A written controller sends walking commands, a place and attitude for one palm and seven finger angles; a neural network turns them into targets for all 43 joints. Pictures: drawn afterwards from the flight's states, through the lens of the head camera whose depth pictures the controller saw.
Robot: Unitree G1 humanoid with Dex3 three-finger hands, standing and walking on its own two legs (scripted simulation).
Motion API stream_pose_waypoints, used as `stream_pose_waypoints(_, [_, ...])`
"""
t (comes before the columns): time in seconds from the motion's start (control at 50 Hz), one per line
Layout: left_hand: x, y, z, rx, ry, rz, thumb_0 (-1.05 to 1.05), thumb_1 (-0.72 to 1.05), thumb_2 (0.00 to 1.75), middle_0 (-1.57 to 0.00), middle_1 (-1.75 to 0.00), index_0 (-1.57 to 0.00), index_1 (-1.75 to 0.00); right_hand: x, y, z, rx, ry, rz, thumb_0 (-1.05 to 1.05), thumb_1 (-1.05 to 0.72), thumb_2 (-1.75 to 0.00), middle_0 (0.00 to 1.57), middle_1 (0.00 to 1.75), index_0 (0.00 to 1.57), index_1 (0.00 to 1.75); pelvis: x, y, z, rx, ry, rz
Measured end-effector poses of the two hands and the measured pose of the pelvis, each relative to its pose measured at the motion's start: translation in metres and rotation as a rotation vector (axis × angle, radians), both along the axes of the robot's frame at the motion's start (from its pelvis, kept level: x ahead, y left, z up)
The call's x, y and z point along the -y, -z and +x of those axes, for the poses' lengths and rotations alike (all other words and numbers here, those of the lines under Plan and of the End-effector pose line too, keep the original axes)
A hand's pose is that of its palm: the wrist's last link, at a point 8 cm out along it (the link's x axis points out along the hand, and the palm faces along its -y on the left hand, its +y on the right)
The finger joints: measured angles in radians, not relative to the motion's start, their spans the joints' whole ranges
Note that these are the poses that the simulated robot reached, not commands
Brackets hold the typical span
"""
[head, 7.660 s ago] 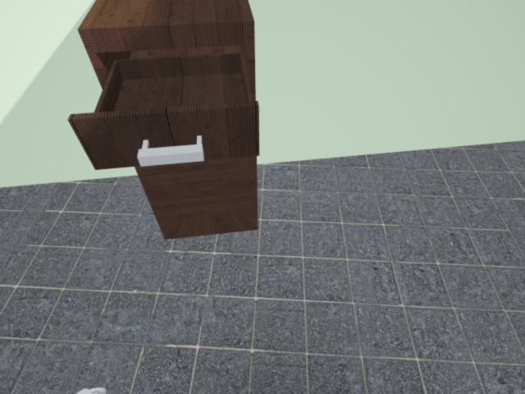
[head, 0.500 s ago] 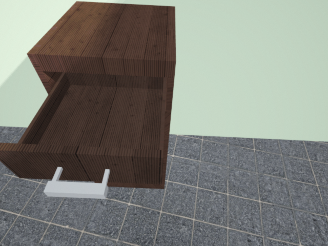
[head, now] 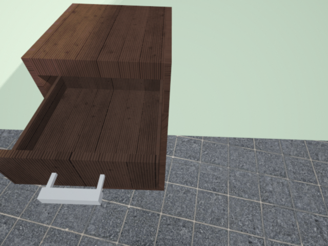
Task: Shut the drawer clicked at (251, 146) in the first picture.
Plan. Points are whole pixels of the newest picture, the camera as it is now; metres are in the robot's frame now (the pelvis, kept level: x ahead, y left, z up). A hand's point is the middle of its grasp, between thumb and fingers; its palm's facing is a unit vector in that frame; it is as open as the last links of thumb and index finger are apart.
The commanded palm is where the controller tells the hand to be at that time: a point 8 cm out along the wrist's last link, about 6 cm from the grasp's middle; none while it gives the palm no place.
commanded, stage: look again from close up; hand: left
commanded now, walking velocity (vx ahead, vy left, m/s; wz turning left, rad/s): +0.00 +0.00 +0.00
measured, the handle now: (74, 186) +0.24 +0.23 +0.02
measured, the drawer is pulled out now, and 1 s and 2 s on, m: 0.29 0.29 0.29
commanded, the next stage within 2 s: shuffle to correct the standing spot in 0.08 s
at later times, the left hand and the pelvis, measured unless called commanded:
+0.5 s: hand out of the picture -0.02 +0.18 -0.18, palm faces +0.05 -0.97 -0.24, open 7.4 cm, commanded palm none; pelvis -0.03 -0.01 -0.01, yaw +0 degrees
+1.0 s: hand out of the picture -0.04 +0.14 -0.18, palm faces +0.03 -0.98 -0.20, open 7.4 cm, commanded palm none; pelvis -0.01 -0.02 -0.01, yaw +0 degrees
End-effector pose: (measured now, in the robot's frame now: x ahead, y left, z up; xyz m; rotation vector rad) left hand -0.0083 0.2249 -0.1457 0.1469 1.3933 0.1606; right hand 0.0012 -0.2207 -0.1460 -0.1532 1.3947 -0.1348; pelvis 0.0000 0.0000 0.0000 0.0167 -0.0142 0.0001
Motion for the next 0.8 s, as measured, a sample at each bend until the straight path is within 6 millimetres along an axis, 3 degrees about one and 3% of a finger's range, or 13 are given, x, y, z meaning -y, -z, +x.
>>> stream_pose_waypoints(0.3, [0.017, 0.002, -0.011, -0.017, -0.026, -0.011, 0.01, 0.90, 0.90, -0.20, -0.30, -0.20, -0.30, 0.010, 0.001, 0.003, 0.006, 0.006, -0.005, 0.01, -0.92, -0.90, 0.20, 0.30, 0.20, 0.30, 0.009, 0.001, -0.001, -0.003, 0.000, 0.003])
stream_pose_waypoints(0.54, [-0.007, 0.003, -0.017, 0.048, -0.013, 0.050, 0.01, 0.90, 0.90, -0.20, -0.30, -0.20, -0.30, 0.022, 0.007, 0.014, 0.115, 0.001, -0.028, 0.00, -0.91, -0.90, 0.20, 0.30, 0.20, 0.30, 0.005, 0.012, -0.036, 0.012, 0.002, 0.001])
stream_pose_waypoints(0.68, [-0.015, 0.000, -0.017, 0.069, -0.002, 0.035, 0.01, 0.90, 0.90, -0.20, -0.30, -0.20, -0.30, 0.009, 0.001, -0.008, 0.097, -0.013, -0.008, 0.00, -0.91, -0.90, 0.20, 0.30, 0.20, 0.30, 0.001, 0.007, -0.038, -0.010, -0.011, 0.004])
stream_pose_waypoints(0.8, [0.007, -0.002, -0.035, 0.034, -0.017, 0.020, 0.01, 0.91, 0.90, -0.20, -0.30, -0.20, -0.30, 0.011, 0.009, -0.030, 0.020, 0.003, 0.027, 0.00, -0.92, -0.90, 0.20, 0.30, 0.20, 0.30, 0.013, 0.006, -0.033, -0.012, -0.011, 0.009])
